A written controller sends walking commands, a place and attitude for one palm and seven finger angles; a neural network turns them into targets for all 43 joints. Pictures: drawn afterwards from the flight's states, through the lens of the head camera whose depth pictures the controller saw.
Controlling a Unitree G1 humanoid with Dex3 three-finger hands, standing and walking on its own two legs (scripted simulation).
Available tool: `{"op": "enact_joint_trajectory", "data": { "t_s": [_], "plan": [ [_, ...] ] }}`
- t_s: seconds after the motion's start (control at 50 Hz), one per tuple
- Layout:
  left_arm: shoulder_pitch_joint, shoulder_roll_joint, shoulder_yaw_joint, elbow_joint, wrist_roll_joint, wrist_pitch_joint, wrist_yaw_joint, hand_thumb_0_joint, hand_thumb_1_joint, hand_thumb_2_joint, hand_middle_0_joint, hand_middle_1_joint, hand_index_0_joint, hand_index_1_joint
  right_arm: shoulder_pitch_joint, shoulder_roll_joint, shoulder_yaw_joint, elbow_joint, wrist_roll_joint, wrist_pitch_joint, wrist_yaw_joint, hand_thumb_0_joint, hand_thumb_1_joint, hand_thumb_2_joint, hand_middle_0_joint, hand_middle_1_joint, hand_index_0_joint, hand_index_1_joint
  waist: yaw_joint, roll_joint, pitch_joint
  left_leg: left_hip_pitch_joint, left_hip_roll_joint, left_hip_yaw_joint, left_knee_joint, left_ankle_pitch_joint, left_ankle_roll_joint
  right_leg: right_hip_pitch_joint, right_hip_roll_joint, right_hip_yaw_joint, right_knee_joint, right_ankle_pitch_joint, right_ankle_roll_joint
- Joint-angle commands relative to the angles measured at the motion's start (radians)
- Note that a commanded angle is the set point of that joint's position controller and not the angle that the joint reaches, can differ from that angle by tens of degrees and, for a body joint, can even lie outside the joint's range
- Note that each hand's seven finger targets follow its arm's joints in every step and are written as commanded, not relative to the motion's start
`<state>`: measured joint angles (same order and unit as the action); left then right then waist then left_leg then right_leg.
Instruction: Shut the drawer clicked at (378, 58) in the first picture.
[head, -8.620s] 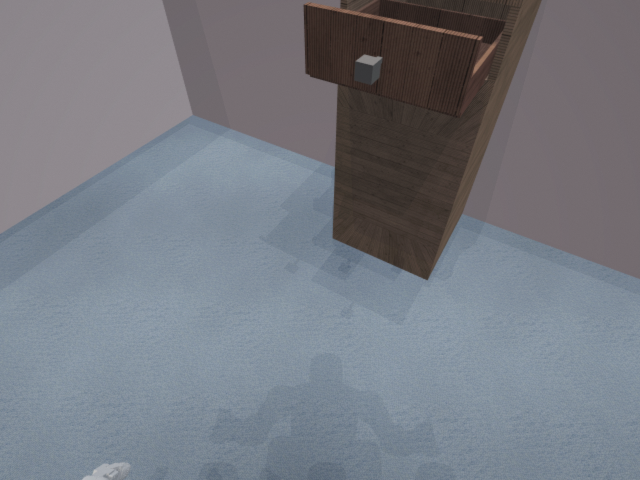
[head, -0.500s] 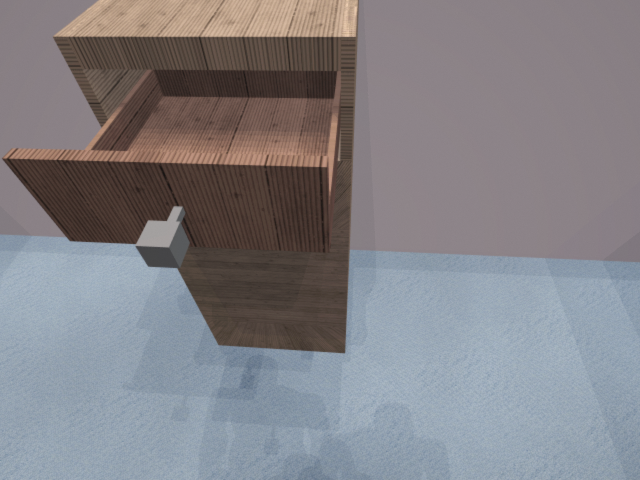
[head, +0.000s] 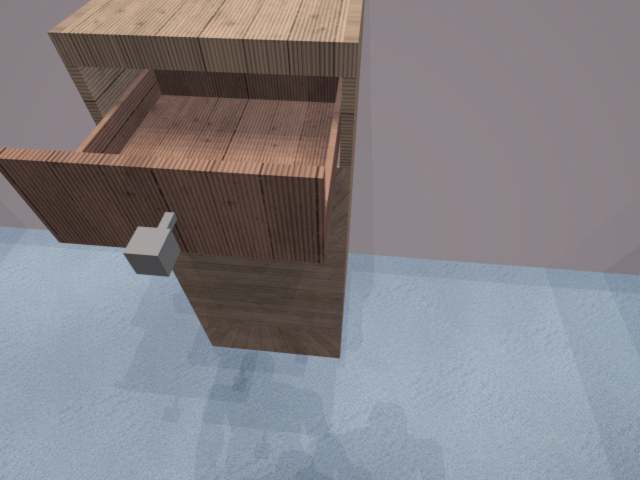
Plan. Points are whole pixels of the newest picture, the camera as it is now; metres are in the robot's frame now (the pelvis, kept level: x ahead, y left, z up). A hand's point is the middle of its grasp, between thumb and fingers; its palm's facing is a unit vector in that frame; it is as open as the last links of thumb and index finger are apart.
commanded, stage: look again from close up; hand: left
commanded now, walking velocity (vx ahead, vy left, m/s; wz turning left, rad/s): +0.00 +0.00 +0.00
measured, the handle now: (159, 238) +0.36 +0.22 +0.12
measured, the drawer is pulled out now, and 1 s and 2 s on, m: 0.21 0.21 0.21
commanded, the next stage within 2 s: raise the hand and make a fist in 0.42 s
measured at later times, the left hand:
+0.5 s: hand out of the picture -0.01 +0.17 -0.17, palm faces +0.04 -0.98 -0.20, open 7.3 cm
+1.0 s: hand out of the picture +0.11 +0.18 +0.00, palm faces +0.02 -1.00 +0.01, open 5.6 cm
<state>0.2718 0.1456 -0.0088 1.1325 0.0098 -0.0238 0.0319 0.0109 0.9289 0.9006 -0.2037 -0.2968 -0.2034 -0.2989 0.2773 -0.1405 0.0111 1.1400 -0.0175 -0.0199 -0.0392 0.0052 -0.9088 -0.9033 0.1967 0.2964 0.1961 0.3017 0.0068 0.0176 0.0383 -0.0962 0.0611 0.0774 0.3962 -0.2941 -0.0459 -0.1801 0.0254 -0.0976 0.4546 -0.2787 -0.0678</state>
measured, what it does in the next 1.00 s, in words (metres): shifts its weight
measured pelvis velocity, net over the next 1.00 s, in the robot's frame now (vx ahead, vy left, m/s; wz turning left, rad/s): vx -0.06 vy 0.03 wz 0.03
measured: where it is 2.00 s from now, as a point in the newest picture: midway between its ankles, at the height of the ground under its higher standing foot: outside the picture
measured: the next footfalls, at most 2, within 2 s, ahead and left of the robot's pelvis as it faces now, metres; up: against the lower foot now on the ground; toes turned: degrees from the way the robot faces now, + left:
none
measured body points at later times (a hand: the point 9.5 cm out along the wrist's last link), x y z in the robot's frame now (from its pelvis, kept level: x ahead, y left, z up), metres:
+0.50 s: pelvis +0.00 +0.00 +0.00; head +0.02 +0.00 +0.45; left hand -0.01 +0.23 -0.16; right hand -0.01 -0.20 -0.17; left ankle -0.06 +0.14 -0.74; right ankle -0.02 -0.07 -0.74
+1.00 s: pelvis -0.06 +0.03 -0.05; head -0.04 +0.04 +0.40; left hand +0.11 +0.24 +0.00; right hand +0.20 -0.20 -0.05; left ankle -0.06 +0.15 -0.74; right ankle -0.02 -0.07 -0.74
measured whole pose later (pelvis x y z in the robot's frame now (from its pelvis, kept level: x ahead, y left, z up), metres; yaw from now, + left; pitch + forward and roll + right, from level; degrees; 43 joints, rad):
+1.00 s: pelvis -0.06 +0.03 -0.05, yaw +2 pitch +5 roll +0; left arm 0.55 0.16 0.01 -0.11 -0.17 -0.33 -0.19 0.01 0.91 0.90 -0.52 -0.63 -0.52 -0.64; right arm 0.15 -0.27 -0.04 0.39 0.02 -0.22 -0.03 0.01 -0.91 -0.90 0.20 0.30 0.20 0.30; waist 0.04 -0.02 -0.07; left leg -0.53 0.02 0.04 0.90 -0.46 0.01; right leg -0.58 -0.05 -0.10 0.89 -0.40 -0.03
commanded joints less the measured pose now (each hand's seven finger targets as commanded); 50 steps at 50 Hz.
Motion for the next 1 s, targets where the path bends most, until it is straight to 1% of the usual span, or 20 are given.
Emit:
{"op": "enact_joint_trajectory", "data": {
  "t_s": [0.0, 0.48, 0.5, 0.52, 0.54, 0.56, 0.58, 0.6, 0.64, 0.66, 0.68, 0.7, 0.74, 0.76, 0.78, 0.8, 0.86, 0.94, 0.96, 0.98],
  "plan": [
    [0.062, 0.107, 0.019, -0.029, -0.001, -0.010, 0.005, 0.000, 0.900, 0.900, -0.200, -0.300, -0.200, -0.300, 0.095, -0.070, -0.007, -0.007, 0.005, -0.009, -0.003, 0.000, -0.900, -0.900, 0.200, 0.300, 0.200, 0.300, -0.003, -0.021, 0.010, -0.051, 0.057, -0.039, -0.047, 0.198, 0.057, 0.036, -0.141, 0.140, -0.083, 0.342, 0.013],
    [0.077, 0.096, 0.020, -0.025, -0.001, -0.010, 0.005, 0.000, 0.900, 0.900, -0.200, -0.300, -0.200, -0.300, 0.107, -0.061, -0.009, 0.007, 0.004, -0.011, -0.005, 0.000, -0.900, -0.900, 0.200, 0.300, 0.200, 0.300, 0.002, -0.016, 0.030, -0.051, 0.057, -0.050, -0.059, 0.201, 0.059, 0.028, -0.139, 0.128, -0.090, 0.306, 0.013],
    [0.175, 0.129, 0.031, 0.021, 0.007, -0.029, 0.049, 0.000, 0.900, 0.900, -0.200, -0.300, -0.200, -0.300, -0.035, -0.110, -0.027, -0.066, 0.017, -0.014, 0.006, 0.000, -0.900, -0.900, 0.200, 0.300, 0.200, 0.300, 0.050, -0.055, 0.060, -0.198, 0.046, 0.020, 0.223, 0.112, 0.027, 0.042, -0.225, 0.219, -0.073, 0.872, 0.107],
    [-0.563, 0.307, 0.054, -1.503, -0.220, -0.258, 0.007, 0.000, 0.900, 0.900, -0.220, -0.322, -0.220, -0.322, -0.017, -0.295, -0.031, -0.427, 0.058, -0.189, -0.042, 0.000, -0.900, -0.900, 0.200, 0.300, 0.200, 0.300, -0.087, 0.126, -0.438, 0.070, -0.058, -0.029, 0.049, 0.254, 0.084, 0.167, -0.153, 0.207, 0.004, 0.683, 0.047],
    [-0.175, 0.289, 0.107, -1.279, -0.126, -0.208, 0.063, 0.000, 0.900, 0.900, -0.240, -0.343, -0.240, -0.343, -0.080, -0.211, -0.025, -0.373, 0.037, -0.258, -0.072, 0.000, -0.900, -0.900, 0.200, 0.300, 0.200, 0.300, -0.001, 0.297, -0.484, 0.087, -0.052, -0.016, 0.023, 0.396, 0.090, 0.172, -0.085, 0.141, 0.046, 0.443, 0.014],
    [0.093, 0.078, 0.001, -1.156, -0.148, -0.066, 0.098, 0.000, 0.900, 0.900, -0.260, -0.365, -0.260, -0.365, -0.090, -0.168, -0.038, -0.402, 0.068, -0.291, -0.067, 0.000, -0.900, -0.900, 0.200, 0.300, 0.200, 0.300, -0.007, 0.253, -0.295, -0.010, -0.023, -0.060, 0.032, 0.468, 0.067, 0.066, -0.071, 0.079, 0.036, 0.323, 0.019],
    [0.106, -0.049, -0.087, -1.144, -0.168, -0.046, 0.069, 0.000, 0.900, 0.900, -0.280, -0.387, -0.280, -0.387, -0.043, -0.184, -0.035, -0.370, 0.075, -0.304, -0.063, 0.000, -0.900, -0.900, 0.200, 0.300, 0.200, 0.300, -0.033, 0.078, -0.163, -0.040, -0.016, -0.059, 0.062, 0.445, 0.075, -0.015, -0.058, 0.043, 0.025, 0.332, 0.042],
    [0.043, -0.018, -0.074, -1.243, -0.192, -0.087, 0.049, 0.000, 0.900, 0.900, -0.300, -0.408, -0.300, -0.408, -0.067, -0.215, -0.053, -0.427, 0.073, -0.333, -0.061, 0.000, -0.900, -0.900, 0.200, 0.300, 0.200, 0.300, -0.052, -0.050, -0.090, -0.081, -0.029, -0.078, 0.102, 0.365, 0.086, -0.096, -0.055, 0.036, 0.032, 0.319, 0.057],
    [0.090, 0.024, -0.004, -1.223, -0.181, -0.176, 0.002, 0.000, 0.900, 0.900, -0.340, -0.452, -0.340, -0.452, -0.050, -0.237, -0.074, -0.484, 0.036, -0.359, -0.053, 0.000, -0.900, -0.900, 0.200, 0.300, 0.200, 0.300, -0.067, -0.237, -0.120, -0.182, -0.055, -0.076, 0.176, 0.230, 0.086, -0.198, -0.057, 0.023, 0.059, 0.198, 0.077],
    [0.200, 0.005, 0.008, -1.172, -0.186, -0.222, -0.045, 0.000, 0.900, 0.900, -0.360, -0.473, -0.360, -0.473, -0.069, -0.229, -0.081, -0.526, 0.038, -0.369, -0.039, 0.000, -0.900, -0.900, 0.200, 0.300, 0.200, 0.300, -0.019, -0.228, -0.100, -0.241, -0.067, -0.072, 0.188, 0.188, 0.077, -0.210, -0.057, 0.029, 0.085, 0.128, 0.073],
    [0.289, -0.038, -0.014, -1.145, -0.196, -0.281, -0.099, 0.000, 0.900, 0.900, -0.380, -0.495, -0.380, -0.495, -0.083, -0.219, -0.081, -0.565, 0.032, -0.375, -0.023, 0.000, -0.900, -0.900, 0.200, 0.300, 0.200, 0.300, 0.005, -0.265, -0.120, -0.292, -0.074, -0.068, 0.211, 0.154, 0.067, -0.218, -0.052, 0.029, 0.123, 0.093, 0.072],
    [0.372, -0.067, -0.020, -1.110, -0.214, -0.341, -0.160, 0.000, 0.900, 0.900, -0.400, -0.517, -0.400, -0.517, -0.109, -0.215, -0.084, -0.601, 0.031, -0.374, -0.006, 0.000, -0.900, -0.900, 0.200, 0.300, 0.200, 0.300, 0.031, -0.277, -0.100, -0.368, -0.077, -0.063, 0.242, 0.115, 0.056, -0.231, -0.053, 0.037, 0.162, 0.076, 0.067],
    [0.406, 0.012, 0.073, -1.093, -0.237, -0.471, -0.281, 0.000, 0.900, 0.900, -0.440, -0.560, -0.440, -0.560, -0.142, -0.230, -0.097, -0.655, 0.029, -0.350, 0.027, 0.000, -0.900, -0.900, 0.200, 0.300, 0.200, 0.300, 0.041, -0.256, -0.100, -0.469, -0.089, -0.050, 0.311, 0.057, 0.037, -0.243, -0.064, 0.074, 0.213, 0.066, 0.056],
    [0.422, 0.081, 0.134, -1.079, -0.230, -0.511, -0.333, 0.000, 0.900, 0.900, -0.460, -0.582, -0.460, -0.582, -0.146, -0.244, -0.108, -0.681, 0.029, -0.328, 0.042, 0.000, -0.900, -0.900, 0.200, 0.300, 0.200, 0.300, 0.054, -0.198, -0.107, -0.477, -0.094, -0.042, 0.346, 0.059, 0.036, -0.233, -0.077, 0.108, 0.232, 0.078, 0.044],
    [0.426, 0.116, 0.164, -1.151, -0.224, -0.508, -0.348, 0.000, 0.900, 0.900, -0.480, -0.603, -0.480, -0.603, -0.173, -0.244, -0.107, -0.734, 0.034, -0.307, 0.049, 0.000, -0.900, -0.900, 0.200, 0.300, 0.200, 0.300, 0.079, -0.110, -0.163, -0.485, -0.104, -0.020, 0.355, 0.055, 0.046, -0.217, -0.082, 0.112, 0.246, 0.049, 0.033],
    [0.409, 0.117, 0.158, -1.213, -0.225, -0.474, -0.347, 0.000, 0.900, 0.900, -0.500, -0.625, -0.500, -0.625, -0.195, -0.236, -0.101, -0.779, 0.040, -0.286, 0.047, 0.000, -0.900, -0.900, 0.200, 0.300, 0.200, 0.300, 0.086, -0.089, -0.182, -0.490, -0.107, -0.007, 0.349, 0.036, 0.055, -0.217, -0.079, 0.109, 0.250, 0.015, 0.033],
    [0.251, 0.094, 0.117, -1.400, -0.244, -0.384, -0.287, 0.000, 0.900, 0.900, -0.560, -0.690, -0.560, -0.690, -0.205, -0.225, -0.080, -0.852, 0.056, -0.226, 0.023, 0.000, -0.900, -0.900, 0.200, 0.300, 0.200, 0.300, 0.050, -0.058, -0.140, -0.496, -0.102, -0.018, 0.332, -0.090, 0.067, -0.293, -0.060, 0.116, 0.217, -0.191, 0.042],
    [0.051, 0.096, 0.072, -1.638, -0.197, -0.408, -0.181, 0.000, 0.900, 0.900, -0.640, -0.777, -0.640, -0.777, -0.096, -0.198, -0.057, -0.859, 0.037, -0.221, 0.006, 0.000, -0.900, -0.900, 0.200, 0.300, 0.200, 0.300, -0.016, 0.062, -0.242, -0.389, -0.071, -0.069, 0.357, -0.002, 0.077, -0.321, -0.034, 0.068, 0.276, -0.032, 0.042],
    [-0.022, 0.111, 0.053, -1.677, -0.188, -0.424, -0.176, 0.000, 0.900, 0.900, -0.660, -0.798, -0.660, -0.798, -0.082, -0.206, -0.048, -0.846, 0.031, -0.226, 0.002, 0.000, -0.900, -0.900, 0.200, 0.300, 0.200, 0.300, -0.045, 0.005, -0.243, -0.392, -0.061, -0.082, 0.370, -0.002, 0.081, -0.336, -0.026, 0.066, 0.287, -0.031, 0.049],
    [-0.038, 0.093, 0.023, -1.677, -0.185, -0.433, -0.183, 0.000, 0.900, 0.900, -0.680, -0.820, -0.680, -0.820, -0.088, -0.207, -0.042, -0.841, 0.032, -0.236, -0.001, 0.000, -0.900, -0.900, 0.200, 0.300, 0.200, 0.300, -0.054, 0.026, -0.241, -0.381, -0.058, -0.090, 0.375, -0.011, 0.082, -0.348, -0.026, 0.070, 0.277, -0.041, 0.048]
  ]
}}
